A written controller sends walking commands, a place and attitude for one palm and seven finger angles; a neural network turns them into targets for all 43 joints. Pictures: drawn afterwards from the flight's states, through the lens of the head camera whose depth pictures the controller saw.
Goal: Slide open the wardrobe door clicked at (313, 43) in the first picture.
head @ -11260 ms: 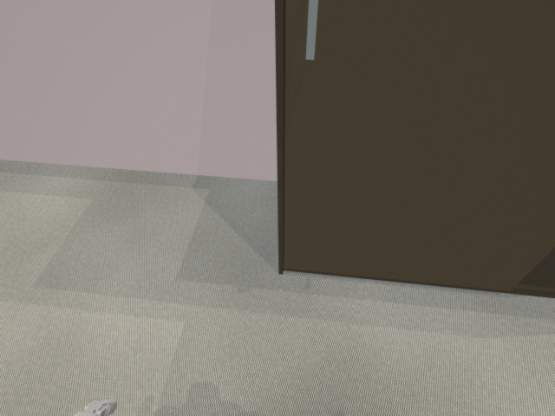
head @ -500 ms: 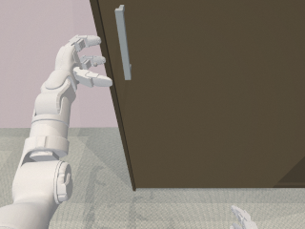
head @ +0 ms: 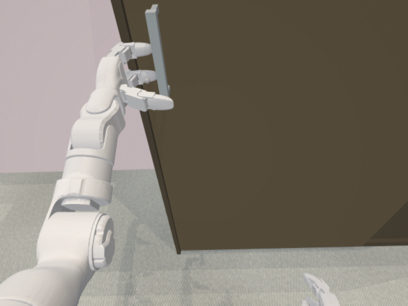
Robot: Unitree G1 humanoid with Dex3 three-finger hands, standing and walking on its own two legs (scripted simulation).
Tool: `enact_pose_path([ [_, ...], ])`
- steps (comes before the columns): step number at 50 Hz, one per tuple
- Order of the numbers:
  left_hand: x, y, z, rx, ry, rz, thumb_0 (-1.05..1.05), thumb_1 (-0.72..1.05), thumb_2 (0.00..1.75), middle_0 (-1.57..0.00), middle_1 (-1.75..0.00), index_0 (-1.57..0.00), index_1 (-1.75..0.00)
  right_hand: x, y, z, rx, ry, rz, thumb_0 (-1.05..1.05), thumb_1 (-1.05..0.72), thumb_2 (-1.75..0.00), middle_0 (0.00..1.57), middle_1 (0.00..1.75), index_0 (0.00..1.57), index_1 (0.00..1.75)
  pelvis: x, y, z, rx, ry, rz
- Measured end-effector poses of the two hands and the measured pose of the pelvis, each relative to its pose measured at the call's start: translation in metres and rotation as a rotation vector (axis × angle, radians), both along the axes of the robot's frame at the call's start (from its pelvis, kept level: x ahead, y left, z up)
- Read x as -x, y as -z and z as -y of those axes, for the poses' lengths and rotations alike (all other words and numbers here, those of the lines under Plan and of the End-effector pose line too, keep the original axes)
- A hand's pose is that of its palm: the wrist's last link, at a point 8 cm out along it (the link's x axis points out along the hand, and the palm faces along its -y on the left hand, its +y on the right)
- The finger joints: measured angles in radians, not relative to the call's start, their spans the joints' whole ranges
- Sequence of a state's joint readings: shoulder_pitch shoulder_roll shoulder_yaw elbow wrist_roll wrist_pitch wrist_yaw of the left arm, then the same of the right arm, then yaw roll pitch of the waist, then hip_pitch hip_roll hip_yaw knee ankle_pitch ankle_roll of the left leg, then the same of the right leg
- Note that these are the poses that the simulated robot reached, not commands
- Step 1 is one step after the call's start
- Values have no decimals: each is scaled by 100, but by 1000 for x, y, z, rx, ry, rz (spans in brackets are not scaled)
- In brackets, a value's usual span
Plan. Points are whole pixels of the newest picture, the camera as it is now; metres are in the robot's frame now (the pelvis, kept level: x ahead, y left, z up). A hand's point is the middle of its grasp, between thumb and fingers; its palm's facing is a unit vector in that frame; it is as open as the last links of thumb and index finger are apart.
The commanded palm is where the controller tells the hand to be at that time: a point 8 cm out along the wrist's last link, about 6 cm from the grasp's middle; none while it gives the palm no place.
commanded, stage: feel for the door with the fingertips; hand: left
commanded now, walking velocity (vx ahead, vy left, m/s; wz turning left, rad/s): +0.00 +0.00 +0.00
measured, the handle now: (160, 59) +0.51 +0.11 +0.26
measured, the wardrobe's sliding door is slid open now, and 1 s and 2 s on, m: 0.00 0.00 0.00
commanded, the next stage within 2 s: slide the fingers in behind the handle in 0.46 s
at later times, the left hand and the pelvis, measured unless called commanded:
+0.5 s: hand (154, 71) +0.46 +0.12 +0.26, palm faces +0.05 -1.00 -0.01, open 14.0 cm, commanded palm +0.44 +0.18 +0.25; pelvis -0.01 +0.00 +0.00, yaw +0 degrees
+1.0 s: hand (150, 78) +0.45 +0.12 +0.25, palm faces +0.05 -1.00 +0.00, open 14.0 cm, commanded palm +0.42 +0.17 +0.25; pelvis -0.01 +0.00 +0.00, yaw +0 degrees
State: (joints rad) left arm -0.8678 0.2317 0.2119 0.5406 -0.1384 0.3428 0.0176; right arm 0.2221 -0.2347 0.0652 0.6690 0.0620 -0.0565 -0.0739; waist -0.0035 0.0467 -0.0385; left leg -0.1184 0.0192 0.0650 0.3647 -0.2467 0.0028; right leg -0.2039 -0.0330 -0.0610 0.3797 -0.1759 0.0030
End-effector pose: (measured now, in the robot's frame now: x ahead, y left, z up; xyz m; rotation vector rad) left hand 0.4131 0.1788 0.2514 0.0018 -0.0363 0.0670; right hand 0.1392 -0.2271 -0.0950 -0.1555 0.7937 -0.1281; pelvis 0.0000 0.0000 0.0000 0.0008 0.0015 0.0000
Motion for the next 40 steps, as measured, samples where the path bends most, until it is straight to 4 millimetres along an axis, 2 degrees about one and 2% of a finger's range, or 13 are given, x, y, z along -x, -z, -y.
enact_pose_path([
  [7,-1,-8,-9,-16,-11,-7,-2,-50,29,-30,-120,-30,-120,4,0,8,19,7,-16,1,-90,-90,20,30,20,30,1,0,3,1,-8,1],
  [14,-7,-1,-7,-13,3,-58,-2,-50,29,-30,-120,-30,-120,14,2,16,42,17,-36,1,-90,-90,20,30,20,30,6,0,4,2,-17,-7],
  [24,-23,-7,9,-3,18,-12,-2,-50,29,-30,-120,-30,-120,42,9,18,37,53,-78,1,-90,-90,20,30,20,30,7,0,2,-1,-5,-22],
  [32,-25,-6,6,-4,7,-17,-2,-50,30,-33,-121,-31,-120,63,17,18,21,76,-128,1,-90,-90,20,30,20,30,7,0,1,-2,7,-27],
  [40,-17,3,1,-12,7,-6,-2,-50,30,-31,-120,-31,-120,61,14,20,28,74,-114,1,-90,-90,20,30,20,30,8,0,1,0,7,-21],
])
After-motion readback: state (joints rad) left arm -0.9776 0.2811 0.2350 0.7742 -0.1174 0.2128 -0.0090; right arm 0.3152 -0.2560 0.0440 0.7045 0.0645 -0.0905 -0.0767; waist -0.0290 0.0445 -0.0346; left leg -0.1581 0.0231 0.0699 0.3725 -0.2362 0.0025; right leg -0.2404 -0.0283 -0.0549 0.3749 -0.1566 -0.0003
